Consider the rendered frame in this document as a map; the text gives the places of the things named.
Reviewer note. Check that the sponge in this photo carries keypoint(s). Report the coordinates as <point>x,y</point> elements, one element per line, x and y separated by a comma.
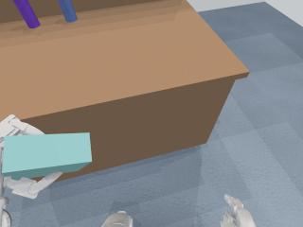
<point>39,155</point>

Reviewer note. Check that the robot left thigh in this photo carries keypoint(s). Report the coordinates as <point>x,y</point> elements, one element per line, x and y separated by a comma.
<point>118,220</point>

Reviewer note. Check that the robot left hand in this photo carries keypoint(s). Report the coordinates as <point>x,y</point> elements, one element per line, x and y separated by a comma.
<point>25,187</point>

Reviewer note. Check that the robot right hand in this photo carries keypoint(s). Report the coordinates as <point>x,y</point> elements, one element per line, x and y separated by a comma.
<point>242,219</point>

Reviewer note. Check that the robot left forearm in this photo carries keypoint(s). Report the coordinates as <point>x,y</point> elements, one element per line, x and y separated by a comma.
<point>5,218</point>

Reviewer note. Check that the table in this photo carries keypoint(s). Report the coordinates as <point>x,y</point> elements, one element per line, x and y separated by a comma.
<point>143,77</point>

